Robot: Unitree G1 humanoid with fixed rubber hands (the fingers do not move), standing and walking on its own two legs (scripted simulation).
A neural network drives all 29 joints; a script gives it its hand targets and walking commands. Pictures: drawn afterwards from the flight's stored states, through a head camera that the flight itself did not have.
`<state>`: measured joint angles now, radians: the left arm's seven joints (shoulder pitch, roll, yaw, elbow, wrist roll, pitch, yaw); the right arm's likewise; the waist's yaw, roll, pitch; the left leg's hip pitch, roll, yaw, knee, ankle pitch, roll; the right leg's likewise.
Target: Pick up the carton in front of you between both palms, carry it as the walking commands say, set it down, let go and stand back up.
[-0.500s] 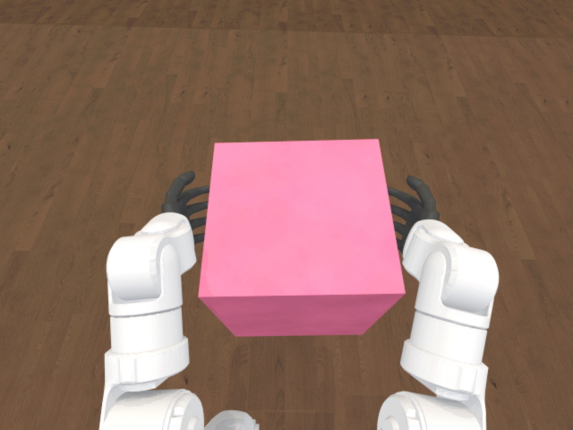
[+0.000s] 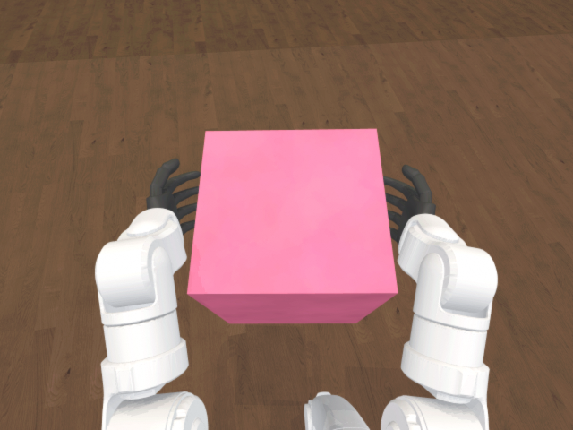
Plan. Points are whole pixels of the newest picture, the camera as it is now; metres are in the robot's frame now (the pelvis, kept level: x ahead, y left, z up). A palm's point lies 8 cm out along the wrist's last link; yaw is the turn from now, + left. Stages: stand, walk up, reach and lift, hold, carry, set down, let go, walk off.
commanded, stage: carry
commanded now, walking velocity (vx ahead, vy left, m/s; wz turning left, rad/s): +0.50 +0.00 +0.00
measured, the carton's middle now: (291, 241) +0.37 -0.03 +0.05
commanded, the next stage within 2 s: none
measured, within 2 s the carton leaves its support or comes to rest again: neither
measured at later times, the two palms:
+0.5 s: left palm (185, 53) +0.64 +0.12 +0.18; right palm (362, 51) +0.66 -0.17 +0.18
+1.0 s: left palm out of the picture +0.97 +0.11 +0.20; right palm out of the picture +0.97 -0.19 +0.20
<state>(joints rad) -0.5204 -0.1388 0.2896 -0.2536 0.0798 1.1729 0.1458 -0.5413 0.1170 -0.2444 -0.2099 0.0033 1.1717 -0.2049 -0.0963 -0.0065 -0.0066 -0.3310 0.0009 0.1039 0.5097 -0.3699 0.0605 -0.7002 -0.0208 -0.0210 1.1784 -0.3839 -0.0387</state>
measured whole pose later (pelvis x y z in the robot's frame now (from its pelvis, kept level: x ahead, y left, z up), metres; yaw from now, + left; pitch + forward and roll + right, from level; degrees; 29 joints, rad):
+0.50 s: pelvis +0.30 -0.04 +0.02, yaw +1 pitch +6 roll +1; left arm -0.62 -0.14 0.24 -0.18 0.03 1.23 0.26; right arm -0.61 0.14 -0.29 -0.22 -0.10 1.18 -0.21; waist 0.06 0.00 -0.05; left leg -0.73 0.05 0.07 0.87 -0.32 0.04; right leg -0.22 0.00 -0.10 0.46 -0.44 -0.03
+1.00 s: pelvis +0.62 -0.05 +0.03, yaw +1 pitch +5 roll -1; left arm -0.70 -0.14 0.29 -0.11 0.12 1.24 0.26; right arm -0.67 0.11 -0.28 -0.13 -0.08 1.20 -0.25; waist 0.01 0.02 -0.06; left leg -0.28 0.07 0.05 0.85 -0.52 0.01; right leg -0.57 0.01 -0.14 0.69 -0.27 -0.06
